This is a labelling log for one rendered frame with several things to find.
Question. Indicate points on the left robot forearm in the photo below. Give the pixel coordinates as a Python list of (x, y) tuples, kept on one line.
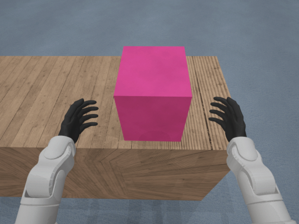
[(45, 183)]

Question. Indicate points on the carton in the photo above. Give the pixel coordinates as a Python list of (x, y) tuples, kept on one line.
[(153, 93)]

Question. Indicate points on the right robot forearm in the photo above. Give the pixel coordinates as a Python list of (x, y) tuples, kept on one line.
[(257, 183)]

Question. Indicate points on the robot left hand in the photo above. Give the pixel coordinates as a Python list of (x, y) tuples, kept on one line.
[(72, 125)]

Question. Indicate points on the pedestal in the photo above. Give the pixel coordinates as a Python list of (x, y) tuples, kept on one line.
[(37, 91)]

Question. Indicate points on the robot right hand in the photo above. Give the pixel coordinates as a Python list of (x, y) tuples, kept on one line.
[(232, 123)]

